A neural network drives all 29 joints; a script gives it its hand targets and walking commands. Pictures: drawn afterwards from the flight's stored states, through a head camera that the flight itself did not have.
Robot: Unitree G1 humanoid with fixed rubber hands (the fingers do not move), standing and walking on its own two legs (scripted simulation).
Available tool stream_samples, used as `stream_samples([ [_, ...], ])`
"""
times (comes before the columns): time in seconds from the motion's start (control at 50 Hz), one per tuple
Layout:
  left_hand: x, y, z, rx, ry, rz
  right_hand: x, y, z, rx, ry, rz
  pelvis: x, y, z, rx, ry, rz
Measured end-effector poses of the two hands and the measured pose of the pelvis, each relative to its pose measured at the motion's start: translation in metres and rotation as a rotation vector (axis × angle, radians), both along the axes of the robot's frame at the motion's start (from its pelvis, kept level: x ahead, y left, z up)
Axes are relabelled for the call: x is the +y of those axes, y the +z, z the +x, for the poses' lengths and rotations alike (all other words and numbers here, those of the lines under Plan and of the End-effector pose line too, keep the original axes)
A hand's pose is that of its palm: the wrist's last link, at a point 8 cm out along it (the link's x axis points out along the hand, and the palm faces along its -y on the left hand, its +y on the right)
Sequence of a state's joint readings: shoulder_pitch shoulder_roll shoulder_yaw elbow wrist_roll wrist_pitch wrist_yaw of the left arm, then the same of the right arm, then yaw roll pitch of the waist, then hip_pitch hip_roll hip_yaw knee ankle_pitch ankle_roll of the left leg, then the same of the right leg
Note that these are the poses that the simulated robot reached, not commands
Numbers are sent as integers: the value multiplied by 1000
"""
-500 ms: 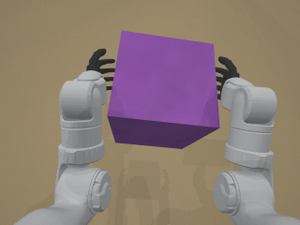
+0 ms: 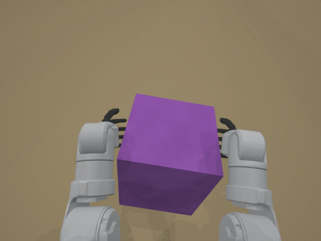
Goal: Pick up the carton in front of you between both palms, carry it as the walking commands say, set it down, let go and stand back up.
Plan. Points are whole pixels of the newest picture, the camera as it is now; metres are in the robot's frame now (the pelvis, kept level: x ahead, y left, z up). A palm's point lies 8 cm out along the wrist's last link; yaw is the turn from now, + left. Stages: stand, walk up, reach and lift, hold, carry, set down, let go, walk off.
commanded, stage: carry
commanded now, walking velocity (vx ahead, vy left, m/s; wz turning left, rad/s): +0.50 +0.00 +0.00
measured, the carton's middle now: (164, 157) +0.35 -0.01 -0.02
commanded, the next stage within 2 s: none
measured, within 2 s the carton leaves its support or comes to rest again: neither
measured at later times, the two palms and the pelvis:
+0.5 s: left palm (104, 65) +0.61 +0.19 +0.09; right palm (194, 64) +0.64 -0.10 +0.08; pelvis +0.35 +0.01 -0.02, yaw +6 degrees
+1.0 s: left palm (102, 28) +0.91 +0.26 +0.05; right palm (170, 27) +0.93 -0.03 +0.06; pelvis +0.64 +0.10 -0.01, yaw +2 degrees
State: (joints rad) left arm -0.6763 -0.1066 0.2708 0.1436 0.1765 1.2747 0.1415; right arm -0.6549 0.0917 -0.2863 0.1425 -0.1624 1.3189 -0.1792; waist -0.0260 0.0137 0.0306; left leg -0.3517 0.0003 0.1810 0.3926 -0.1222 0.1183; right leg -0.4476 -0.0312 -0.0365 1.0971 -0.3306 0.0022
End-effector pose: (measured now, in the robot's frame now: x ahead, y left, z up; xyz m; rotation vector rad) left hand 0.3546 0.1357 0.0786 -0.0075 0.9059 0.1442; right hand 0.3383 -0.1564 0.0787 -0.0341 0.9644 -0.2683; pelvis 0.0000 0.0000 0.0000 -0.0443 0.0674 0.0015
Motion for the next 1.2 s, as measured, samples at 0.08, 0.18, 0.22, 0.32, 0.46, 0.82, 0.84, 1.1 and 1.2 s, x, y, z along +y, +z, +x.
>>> stream_samples([
  [0.08,10,-16,23,-43,41,-54,9,-12,22,-40,-63,27,12,9,45,14,6,-19],
  [0.18,29,-12,57,-129,43,-35,29,-4,68,-126,-3,8,18,11,109,16,21,-26],
  [0.22,37,-6,76,-161,55,-28,36,4,94,-157,29,0,20,10,138,13,30,-28],
  [0.32,49,10,136,-245,98,-17,49,19,167,-241,89,0,19,-2,215,4,50,-24],
  [0.46,50,12,232,-247,125,38,52,8,274,-256,128,36,15,-22,327,-36,104,-3],
  [0.82,87,21,458,-201,104,55,88,14,493,-235,97,41,60,-1,545,-8,80,61],
  [0.84,93,17,474,-203,101,53,94,12,508,-239,92,38,67,-5,560,-10,77,59],
  [1.1,122,-22,592,-95,89,7,123,-14,623,-139,73,-6,99,0,669,0,35,37],
  [1.2,117,1,624,-181,93,35,119,3,657,-228,82,15,94,-3,706,-20,48,52],
])
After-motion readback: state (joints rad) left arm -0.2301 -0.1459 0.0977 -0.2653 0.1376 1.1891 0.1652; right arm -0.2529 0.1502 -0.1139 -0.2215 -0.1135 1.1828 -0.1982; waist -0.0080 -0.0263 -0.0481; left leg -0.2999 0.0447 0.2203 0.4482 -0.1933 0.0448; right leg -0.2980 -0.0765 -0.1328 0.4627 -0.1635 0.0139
